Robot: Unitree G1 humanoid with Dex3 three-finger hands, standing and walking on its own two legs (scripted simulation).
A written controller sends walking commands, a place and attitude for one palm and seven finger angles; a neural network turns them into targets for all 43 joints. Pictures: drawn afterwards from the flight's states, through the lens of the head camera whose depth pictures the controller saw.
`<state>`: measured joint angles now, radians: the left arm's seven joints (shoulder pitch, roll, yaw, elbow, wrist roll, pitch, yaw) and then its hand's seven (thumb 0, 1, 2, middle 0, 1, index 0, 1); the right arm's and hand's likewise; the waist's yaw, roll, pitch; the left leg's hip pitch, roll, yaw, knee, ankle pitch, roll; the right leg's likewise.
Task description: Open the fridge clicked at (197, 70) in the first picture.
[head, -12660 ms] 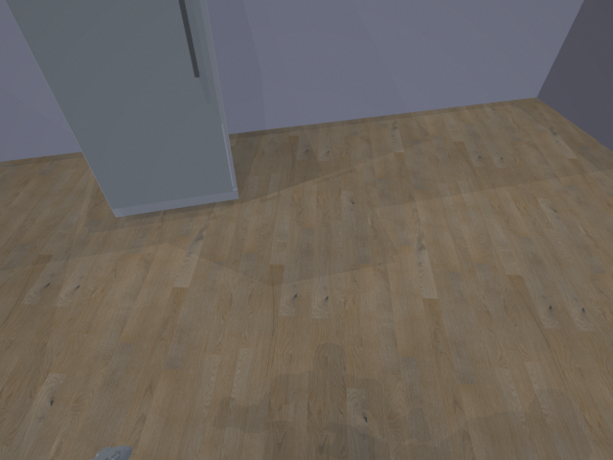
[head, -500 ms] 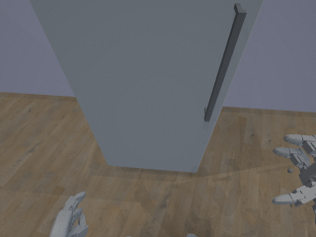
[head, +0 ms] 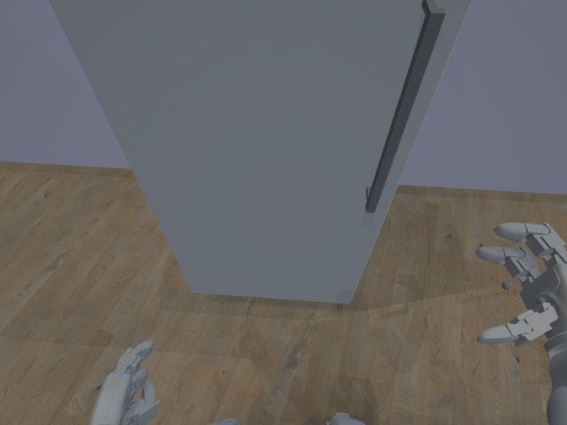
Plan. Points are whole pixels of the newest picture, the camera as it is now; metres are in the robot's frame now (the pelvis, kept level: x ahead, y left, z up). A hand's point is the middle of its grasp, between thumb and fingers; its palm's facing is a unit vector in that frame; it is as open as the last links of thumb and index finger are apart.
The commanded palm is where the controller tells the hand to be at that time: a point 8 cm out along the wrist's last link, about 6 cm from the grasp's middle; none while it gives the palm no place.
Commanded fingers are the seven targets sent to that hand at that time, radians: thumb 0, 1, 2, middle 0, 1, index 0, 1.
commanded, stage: move the hooked fingers beside the handle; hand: right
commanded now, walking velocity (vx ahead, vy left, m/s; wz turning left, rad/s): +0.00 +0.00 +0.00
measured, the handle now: (392, 129) +0.53 -0.14 +0.12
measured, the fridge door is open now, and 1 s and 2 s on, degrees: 0 0 0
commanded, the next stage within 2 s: none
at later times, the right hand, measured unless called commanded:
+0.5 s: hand (477, 243) +0.36 -0.25 +0.07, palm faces +0.01 +1.00 -0.01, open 14.0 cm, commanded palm +0.34 -0.30 +0.07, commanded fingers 0.00 0.50 -0.30 0.30 1.20 0.30 1.20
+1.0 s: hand (446, 209) +0.43 -0.23 +0.06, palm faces +0.03 +1.00 -0.01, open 14.0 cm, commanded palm +0.40 -0.27 +0.06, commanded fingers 0.00 0.50 -0.30 0.30 1.20 0.30 1.20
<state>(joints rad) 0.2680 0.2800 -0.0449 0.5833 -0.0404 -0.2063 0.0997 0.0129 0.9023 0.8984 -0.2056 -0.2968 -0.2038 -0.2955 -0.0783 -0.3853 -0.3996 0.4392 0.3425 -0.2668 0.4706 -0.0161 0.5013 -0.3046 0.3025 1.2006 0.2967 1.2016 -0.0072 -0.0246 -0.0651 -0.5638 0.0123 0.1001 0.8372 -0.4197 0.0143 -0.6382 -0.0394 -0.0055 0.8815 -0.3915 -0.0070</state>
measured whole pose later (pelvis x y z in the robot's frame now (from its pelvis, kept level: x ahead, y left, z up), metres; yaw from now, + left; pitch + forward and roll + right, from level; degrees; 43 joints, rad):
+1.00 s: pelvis +0.01 -0.01 -0.01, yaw +2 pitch +14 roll +2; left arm 0.34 0.26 -0.03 0.61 -0.03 -0.04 0.05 0.01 0.90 0.90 -0.21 -0.30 -0.20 -0.30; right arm -0.51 -0.40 -0.37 0.83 0.20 -0.33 0.29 -0.02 0.50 -0.30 0.30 1.20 0.30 1.20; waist 0.07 -0.01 -0.09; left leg -0.69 0.01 0.07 0.87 -0.43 0.00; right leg -0.75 -0.05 -0.04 0.92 -0.41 -0.02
